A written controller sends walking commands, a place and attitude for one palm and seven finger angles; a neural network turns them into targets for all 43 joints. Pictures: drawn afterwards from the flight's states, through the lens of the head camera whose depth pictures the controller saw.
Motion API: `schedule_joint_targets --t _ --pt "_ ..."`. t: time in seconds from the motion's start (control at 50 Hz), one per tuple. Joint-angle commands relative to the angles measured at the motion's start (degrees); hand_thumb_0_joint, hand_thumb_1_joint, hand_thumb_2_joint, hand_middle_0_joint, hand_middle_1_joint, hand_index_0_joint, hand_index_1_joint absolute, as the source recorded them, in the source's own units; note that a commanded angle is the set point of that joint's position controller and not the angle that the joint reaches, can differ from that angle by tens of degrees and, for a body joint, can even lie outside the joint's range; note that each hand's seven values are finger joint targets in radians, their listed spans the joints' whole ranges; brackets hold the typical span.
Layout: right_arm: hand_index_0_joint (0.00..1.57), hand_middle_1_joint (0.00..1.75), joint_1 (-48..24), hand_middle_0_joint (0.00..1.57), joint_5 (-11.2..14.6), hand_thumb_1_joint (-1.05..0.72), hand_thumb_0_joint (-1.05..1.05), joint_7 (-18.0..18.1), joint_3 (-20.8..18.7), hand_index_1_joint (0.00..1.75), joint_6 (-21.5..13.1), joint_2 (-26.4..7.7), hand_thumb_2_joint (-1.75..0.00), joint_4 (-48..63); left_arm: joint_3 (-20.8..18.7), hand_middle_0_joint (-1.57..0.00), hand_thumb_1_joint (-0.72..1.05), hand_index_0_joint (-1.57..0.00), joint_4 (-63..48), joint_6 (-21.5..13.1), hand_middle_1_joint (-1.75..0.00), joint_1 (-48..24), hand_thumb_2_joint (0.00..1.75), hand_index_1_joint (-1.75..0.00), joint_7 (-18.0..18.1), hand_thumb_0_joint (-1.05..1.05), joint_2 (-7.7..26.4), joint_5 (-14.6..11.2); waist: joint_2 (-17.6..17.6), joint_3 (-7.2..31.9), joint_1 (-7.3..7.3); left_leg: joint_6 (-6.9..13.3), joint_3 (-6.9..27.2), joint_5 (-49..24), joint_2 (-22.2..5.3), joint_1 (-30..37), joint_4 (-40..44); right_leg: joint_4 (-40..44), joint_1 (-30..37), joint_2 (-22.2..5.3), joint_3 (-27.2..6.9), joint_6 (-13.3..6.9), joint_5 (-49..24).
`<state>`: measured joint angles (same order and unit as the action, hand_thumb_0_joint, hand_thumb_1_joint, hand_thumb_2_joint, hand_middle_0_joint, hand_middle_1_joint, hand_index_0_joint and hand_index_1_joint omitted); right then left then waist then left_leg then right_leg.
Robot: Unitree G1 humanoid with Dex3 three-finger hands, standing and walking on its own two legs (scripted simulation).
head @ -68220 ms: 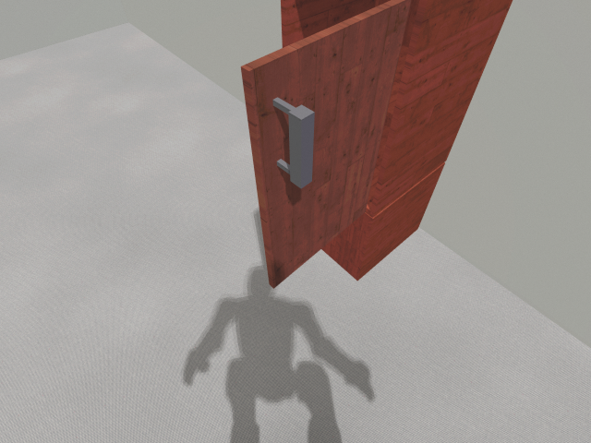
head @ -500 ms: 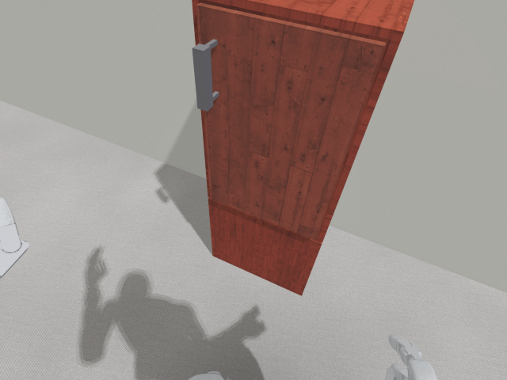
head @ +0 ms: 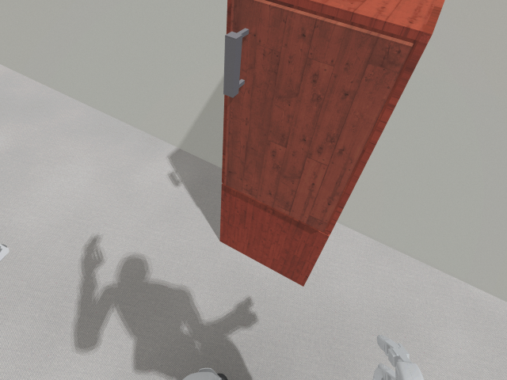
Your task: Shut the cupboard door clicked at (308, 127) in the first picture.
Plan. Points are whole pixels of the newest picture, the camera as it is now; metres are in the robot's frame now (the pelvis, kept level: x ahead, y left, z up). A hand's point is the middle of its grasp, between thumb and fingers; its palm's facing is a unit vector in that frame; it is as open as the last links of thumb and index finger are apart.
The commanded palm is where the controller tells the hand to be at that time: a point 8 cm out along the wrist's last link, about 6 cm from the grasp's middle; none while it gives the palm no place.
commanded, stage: step back with the hand held close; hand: left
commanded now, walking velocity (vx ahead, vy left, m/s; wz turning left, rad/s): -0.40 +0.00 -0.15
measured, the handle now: (237, 62) +0.74 +0.10 +0.14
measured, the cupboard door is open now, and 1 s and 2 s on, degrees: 0 0 0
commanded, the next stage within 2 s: stop stepping back and stand still in 0.14 s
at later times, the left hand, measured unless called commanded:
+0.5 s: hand out of the picture +0.14 +0.27 +0.20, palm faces +0.44 -0.85 -0.28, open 7.4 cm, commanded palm +0.11 +0.28 +0.20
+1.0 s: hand out of the picture +0.10 +0.28 +0.19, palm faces +0.42 -0.79 -0.45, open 7.4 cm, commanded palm +0.08 +0.28 +0.20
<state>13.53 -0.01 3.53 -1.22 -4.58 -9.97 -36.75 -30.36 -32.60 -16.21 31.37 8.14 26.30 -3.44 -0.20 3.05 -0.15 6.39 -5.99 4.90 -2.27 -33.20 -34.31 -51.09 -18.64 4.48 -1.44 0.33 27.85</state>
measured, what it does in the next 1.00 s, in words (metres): walks backwards: right foot, then left foot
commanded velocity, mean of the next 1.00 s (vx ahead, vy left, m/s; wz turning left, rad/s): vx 0.01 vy -0.03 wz -0.01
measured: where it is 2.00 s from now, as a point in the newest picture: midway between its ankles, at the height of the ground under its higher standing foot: outside the picture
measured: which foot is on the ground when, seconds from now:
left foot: down 0.00-0.36, up 0.38-0.50, down 0.52-0.86, up 0.88-1.00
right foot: up 0.00-0.14, down 0.16-0.54, up 0.56-0.84, down 0.86-1.00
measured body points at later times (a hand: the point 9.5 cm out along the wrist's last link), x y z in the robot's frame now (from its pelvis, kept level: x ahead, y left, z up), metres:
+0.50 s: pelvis -0.08 +0.01 -0.01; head -0.16 +0.05 +0.43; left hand +0.11 +0.31 +0.22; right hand -0.02 -0.29 -0.08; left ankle +0.02 +0.10 -0.70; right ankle -0.22 -0.14 -0.72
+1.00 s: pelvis -0.12 +0.02 +0.02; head -0.17 -0.01 +0.47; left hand +0.08 +0.32 +0.21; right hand -0.02 -0.24 -0.09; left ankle -0.04 +0.15 -0.66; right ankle -0.19 -0.02 -0.72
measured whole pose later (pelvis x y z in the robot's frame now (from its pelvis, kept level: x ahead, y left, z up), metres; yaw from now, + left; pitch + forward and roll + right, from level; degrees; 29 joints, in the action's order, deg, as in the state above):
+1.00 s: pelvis -0.12 +0.02 +0.02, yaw -11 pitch +0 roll +3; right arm 15.3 0.5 3.5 1.0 -1.2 -12.8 -40.3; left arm -24.7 -15.2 -6.7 30.1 9.3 21.8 -3.9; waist 1.8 7.2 -2.8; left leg -0.9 -1.3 17.4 0.0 -29.0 -51.9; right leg -24.6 -5.5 2.0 4.3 -5.5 19.2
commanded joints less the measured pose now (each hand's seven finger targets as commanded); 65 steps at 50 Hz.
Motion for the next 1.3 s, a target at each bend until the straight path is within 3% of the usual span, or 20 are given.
schedule_joint_targets --t 0.0,0.08,0.16,0.22,0.28,0.36,0.42,0.48,0.52,0.56,0.58,0.68,0.78,0.82,0.86,1.0,1.14,1.18,1.22,1.28 --pt "0.2 0.3 -5.26 0.2 -0.5 -0.9 0.0 0.29 -2.19 0.3 -6.06 -9.12 -0.9 7.24 -0.67 -0.2 0.9 -0.2 -12.34 -3.11 -0.3 -6.4 0.9 -0.3 -0.06 0.0 6.31 -0.94 10.14 7.43 0.2 -3.95 17.24 19.11 -15.42 15.91 25.35 12.69 1.22 0.34 2.36 0.28 5.35" --pt "0.2 0.3 -5.2 0.2 -0.33 -0.9 0.0 -0.55 -2.37 0.3 -6.25 -8.57 -0.9 5.07 1.83 -0.2 0.9 -0.2 -13.24 -3.42 -0.3 -10.98 0.9 -0.3 -0.28 0.0 5.69 -0.58 11.92 12.46 -0.39 -9.06 11.62 2.69 -12.47 28.31 19.36 32.85 2.87 -1.09 1.95 -0.7 -2.88" --pt "0.2 0.3 -6.91 0.2 -0.09 -0.9 0.0 -0.05 -2.06 0.3 -4.82 -6.75 -0.9 5.63 -4.99 -0.2 0.9 -0.2 -14.24 -4.59 -0.3 -9.41 0.9 -0.3 -0.02 0.0 13.8 -0.35 0.14 15.66 -0.27 -8.87 2.07 -2.46 -4.9 37.21 2.12 34.64 -6.49 -11.52 -3.7 -2.58 -21.39" --pt "0.2 0.3 -9.26 0.2 0.92 -0.9 0.0 1.06 -2.19 0.3 -4.5 -7.46 -0.9 9.16 -5.8 -0.2 0.9 -0.2 -15.08 -3.47 -0.3 -6.03 0.9 -0.3 -1.11 0.0 13.34 -1.34 4.33 13.74 0.8 -6.06 4.64 -14.06 -5.48 38.29 4.69 26.56 -8.04 -6.38 0.83 1.31 -24.26" --pt "0.2 0.3 -8.72 0.2 1.35 -0.9 0.0 0.73 -0.97 0.3 -2.53 -6.98 -0.9 10.59 -5.09 -0.2 0.9 -0.2 -6.56 -0.55 -0.3 -0.66 0.9 -0.3 -1.65 0.0 10.82 -2.37 8.06 2.87 1.15 -6.86 5.29 11.31 -3.85 25.52 9.32 32.41 -6.21 -5.01 1.94 -1.16 1.75" --pt "0.2 0.3 -7.45 0.2 0.13 -0.9 0.0 2.39 -2.12 0.3 -0.54 -9.08 -0.9 8.85 -3.8 -0.2 0.9 -0.2 -2.48 1.5 -0.3 -10.33 0.9 -0.3 0.26 0.0 13.83 -0.18 -7.68 -15.27 2.38 -9.9 13.08 17.15 0.35 19.86 -33.42 46.58 -37.8 -23.71 -19.09 -13.97 29.12" --pt "0.2 0.3 -6.05 0.2 0.64 -0.9 0.0 1.97 0.13 0.3 -1.36 -8.83 -0.9 8.07 3.4 -0.2 0.9 -0.2 4.28 1.89 -0.3 -20.46 0.9 -0.3 0.21 0.0 8.87 1.64 -7.7 -21.74 3.21 -7.35 9.4 15.4 -3.25 4.42 -21.77 39.04 -18.29 -18.19 -5.26 -8.93 6.02" --pt "0.2 0.3 -4.3 0.2 1.51 -0.9 0.0 2.81 -1.5 0.3 -3.06 -11.54 -0.9 6.68 7.95 -0.2 0.9 -0.2 3.87 2.68 -0.3 -31.74 0.9 -0.3 0.82 0.0 7.22 2.33 2.62 -17.79 3.59 -6.75 8.91 4.9 -0.36 14.78 0.24 19.43 -10.28 -11.08 3.84 -4.08 -8.11" --pt "0.2 0.3 -4.87 0.2 1.36 -0.9 0.0 2.64 -2.05 0.3 -5.38 -12.27 -0.9 9.82 5.8 -0.2 0.9 -0.2 -6.91 1.51 -0.3 -25.5 0.9 -0.3 1.31 0.0 7.75 1.35 22.54 -5.62 0.68 -2.86 25.94 -3.16 -8.75 20.6 14.48 5.92 -3.67 -1.82 3.3 -1.11 -1.48" --pt "0.2 0.3 -3.18 0.2 0.12 -0.9 0.0 0.9 -2.24 0.3 -7.04 -10.46 -0.9 9.88 -1.38 -0.2 0.9 -0.2 -16.14 -0.83 -0.3 -10.97 0.9 -0.3 0.69 0.0 12.77 -0.39 23.38 6.46 0.1 -4.31 35.8 3.48 -13.34 26.21 20.1 -4.05 -3.28 -0.44 -1.38 -0.78 5.99" --pt "0.2 0.3 -3.97 0.2 -0.39 -0.9 0.0 -0.29 -2.26 0.3 -7.15 -9.09 -0.9 9.89 -2.66 -0.2 0.9 -0.2 -21.57 -1.63 -0.3 -8.04 0.9 -0.3 0.3 0.0 12.58 -0.96 15.22 10.0 0.69 -4.66 37.29 13.96 -13.37 23.81 22.24 -5.57 -0.83 -0.81 -2.59 -0.29 4.42" --pt "0.2 0.3 -5.38 0.2 -1.08 -0.9 0.0 -2.1 -1.5 0.3 -5.49 -7.71 -0.9 9.35 -8.89 -0.2 0.9 -0.2 -24.98 -0.82 -0.3 13.07 0.9 -0.3 0.76 0.0 13.97 -2.19 18.06 13.04 -0.15 -5.43 17.5 24.88 -8.93 18.74 24.62 4.5 5.73 1.15 5.14 -0.36 -0.93" --pt "0.2 0.3 -4.46 0.2 -1.08 -0.9 0.0 0.32 -0.77 0.3 -1.03 -7.48 -0.9 7.77 -5.66 -0.2 0.9 -0.2 -4.93 4.26 -0.3 10.29 0.9 -0.3 1.01 0.0 9.74 -2.34 15.8 3.21 1.27 -8.03 10.58 30.02 -7.04 8.83 24.22 25.54 15.38 2.09 9.46 -2.19 0.83" --pt "0.2 0.3 -3.56 0.2 -0.64 -0.9 0.0 0.66 -0.71 0.3 0.94 -7.17 -0.9 7.27 -3.62 -0.2 0.9 -0.2 2.56 6.41 -0.3 5.99 0.9 -0.3 0.91 0.0 9.06 -1.02 1.41 -0.15 1.7 -7.88 6.17 26.21 -2.61 5.68 9.31 35.51 13.8 -6.13 -0.21 -4.57 0.05" --pt "0.2 0.3 -6.09 0.2 -0.21 -0.9 0.0 0.47 -0.16 0.3 1.54 -8.41 -0.9 7.82 -2.9 -0.2 0.9 -0.2 4.13 6.95 -0.3 -1.67 0.9 -0.3 1.47 0.0 10.06 -0.98 -11.43 -5.87 0.32 -6.54 7.61 18.71 1.25 0.5 -16.6 47.3 0.46 -23.84 -24.8 -10.76 4.26" --pt "0.2 0.3 -8.81 0.2 0.85 -0.9 0.0 2.21 0.09 0.3 -1.99 -8.87 -0.9 6.59 9.42 -0.2 0.9 -0.2 3.21 4.17 -0.3 -23.02 0.9 -0.3 1.98 0.0 4.57 2.16 -6.02 -6.93 0.33 -5.98 2.86 11.47 1.12 -0.9 -16.77 33.81 10.61 -16.9 -5.47 -2.07 -37.52" --pt "0.2 0.3 -6.82 0.2 0.2 -0.9 0.0 1.95 -0.71 0.3 -3.12 -7.13 -0.9 8.97 -4.13 -0.2 0.9 -0.2 -14.59 -0.24 -0.3 -7.89 0.9 -0.3 3.77 0.0 12.23 1.28 1.68 3.37 -1.73 -3.97 -0.55 1.81 4.53 17.1 7.61 23.34 18.06 -14.15 -1.98 -0.12 -56.07" --pt "0.2 0.3 -4.9 0.2 0.69 -0.9 0.0 1.49 -1.63 0.3 -1.8 -8.46 -0.9 9.86 -4.84 -0.2 0.9 -0.2 -12.37 -0.64 -0.3 -2.05 0.9 -0.3 3.63 0.0 10.64 0.13 8.44 10.16 -0.29 -1.26 5.95 -23.46 -1.86 33.7 8.36 11.32 10.41 -8.72 1.83 4.33 -51.21" --pt "0.2 0.3 -4.07 0.2 1.46 -0.9 0.0 0.06 -1.89 0.3 -0.88 -9.38 -0.9 9.93 -3.51 -0.2 0.9 -0.2 -7.72 -0.36 -0.3 -3.21 0.9 -0.3 2.7 0.0 8.73 -0.47 10.42 10.73 0.26 2.38 14.58 -41.15 -9.43 39.8 5.22 6.44 0.41 -4.03 1.33 4.4 -18.99" --pt "0.2 0.3 -5.78 0.2 1.44 -0.9 0.0 0.09 -1.57 0.3 -1.43 -8.6 -0.9 9.73 -1.89 -0.2 0.9 -0.2 1.0 2.91 -0.3 -0.13 0.9 -0.3 1.0 0.0 6.63 -0.07 12.46 -1.47 0.11 0.18 13.12 -13.33 -10.6 18.44 11.65 22.31 7.16 -4.12 2.4 1.92 -4.85"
